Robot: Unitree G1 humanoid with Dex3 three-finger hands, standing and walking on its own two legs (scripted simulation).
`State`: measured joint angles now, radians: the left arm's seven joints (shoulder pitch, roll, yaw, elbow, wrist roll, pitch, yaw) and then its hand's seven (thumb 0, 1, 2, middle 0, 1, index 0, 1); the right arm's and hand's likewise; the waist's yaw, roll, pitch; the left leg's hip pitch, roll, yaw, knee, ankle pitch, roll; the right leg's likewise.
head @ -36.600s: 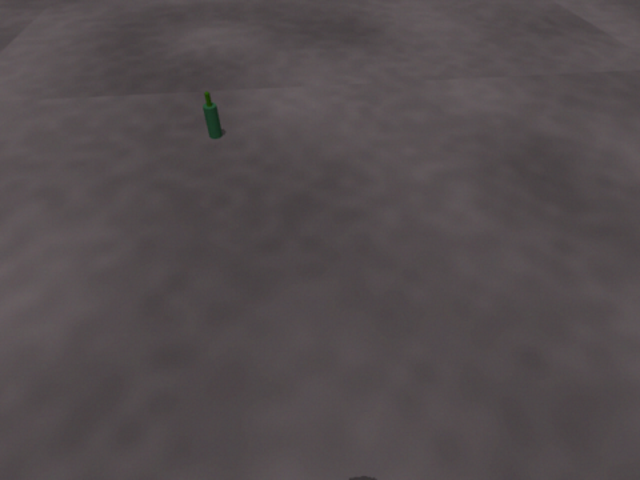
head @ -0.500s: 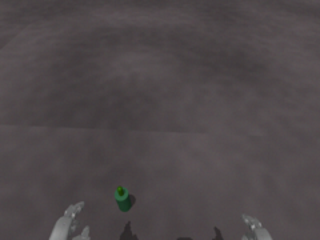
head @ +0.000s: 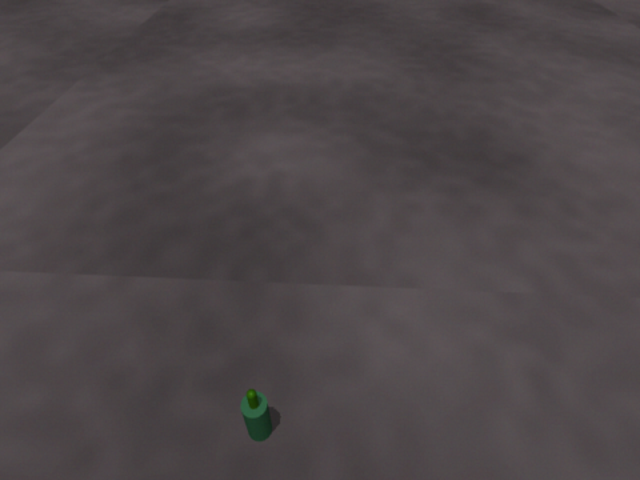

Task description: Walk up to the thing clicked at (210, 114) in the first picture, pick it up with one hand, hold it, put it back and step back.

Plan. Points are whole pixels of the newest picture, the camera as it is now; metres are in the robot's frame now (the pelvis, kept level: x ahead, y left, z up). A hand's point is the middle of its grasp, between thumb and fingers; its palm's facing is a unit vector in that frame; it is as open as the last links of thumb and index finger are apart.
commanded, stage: stand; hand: left
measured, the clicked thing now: (256, 412) +0.46 +0.19 -0.64
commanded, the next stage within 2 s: step back in 1.50 s
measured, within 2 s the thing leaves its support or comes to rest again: neither
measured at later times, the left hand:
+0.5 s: hand out of the picture +0.04 +0.23 -0.15, palm faces -0.03 -0.94 -0.34, open 7.4 cm
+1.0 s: hand out of the picture +0.09 +0.22 -0.14, palm faces -0.04 -0.94 -0.34, open 7.4 cm
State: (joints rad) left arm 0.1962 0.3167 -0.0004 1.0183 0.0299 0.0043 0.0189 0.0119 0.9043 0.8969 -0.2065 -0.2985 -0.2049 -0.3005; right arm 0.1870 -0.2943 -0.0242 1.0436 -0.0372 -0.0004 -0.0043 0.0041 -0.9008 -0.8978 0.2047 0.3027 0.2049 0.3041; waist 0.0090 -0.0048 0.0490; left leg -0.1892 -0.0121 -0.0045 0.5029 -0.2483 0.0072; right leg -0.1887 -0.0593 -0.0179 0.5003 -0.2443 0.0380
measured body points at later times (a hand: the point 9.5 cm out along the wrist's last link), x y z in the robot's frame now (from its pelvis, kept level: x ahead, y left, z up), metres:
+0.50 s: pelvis +0.00 -0.02 +0.01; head +0.00 -0.02 +0.46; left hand +0.04 +0.28 -0.13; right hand +0.05 -0.31 -0.13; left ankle +0.02 +0.11 -0.74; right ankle +0.02 -0.15 -0.74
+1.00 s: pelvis +0.01 -0.02 +0.01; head +0.01 -0.03 +0.46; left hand +0.10 +0.27 -0.12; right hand +0.07 -0.32 -0.13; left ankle +0.02 +0.11 -0.74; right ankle +0.02 -0.15 -0.74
